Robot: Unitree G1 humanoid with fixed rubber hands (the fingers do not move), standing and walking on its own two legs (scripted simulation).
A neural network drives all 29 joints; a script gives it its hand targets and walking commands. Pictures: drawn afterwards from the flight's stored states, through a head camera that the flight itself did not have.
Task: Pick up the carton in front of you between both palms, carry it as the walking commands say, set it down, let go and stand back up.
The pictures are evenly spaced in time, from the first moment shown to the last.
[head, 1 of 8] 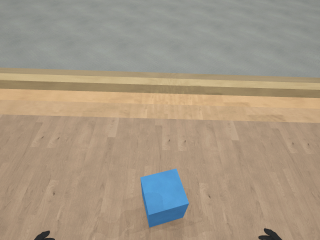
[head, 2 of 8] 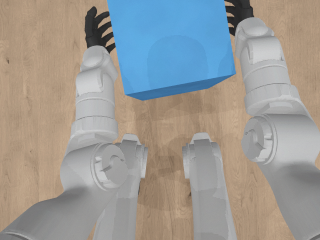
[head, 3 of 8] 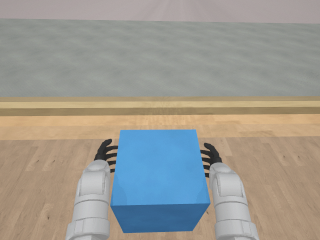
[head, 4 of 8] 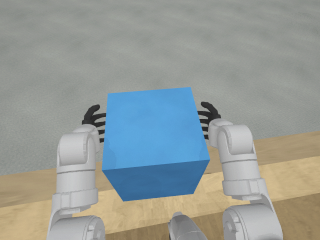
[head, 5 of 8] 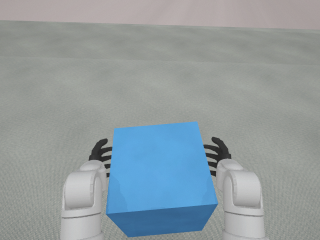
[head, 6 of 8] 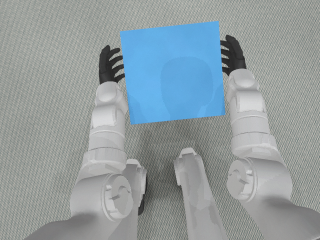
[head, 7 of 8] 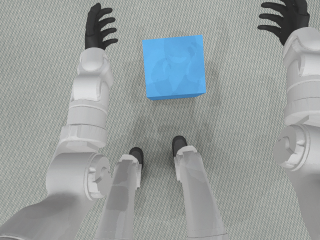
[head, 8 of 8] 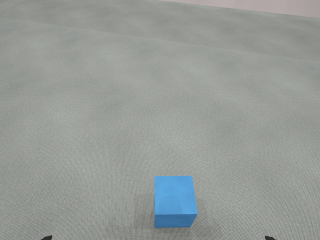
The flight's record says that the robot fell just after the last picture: no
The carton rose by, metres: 0.68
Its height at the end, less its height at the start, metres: -0.65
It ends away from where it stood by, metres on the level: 3.53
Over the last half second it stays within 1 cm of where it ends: yes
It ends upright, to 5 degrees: yes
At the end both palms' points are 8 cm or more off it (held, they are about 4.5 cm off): yes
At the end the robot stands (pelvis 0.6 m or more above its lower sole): yes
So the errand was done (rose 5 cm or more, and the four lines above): yes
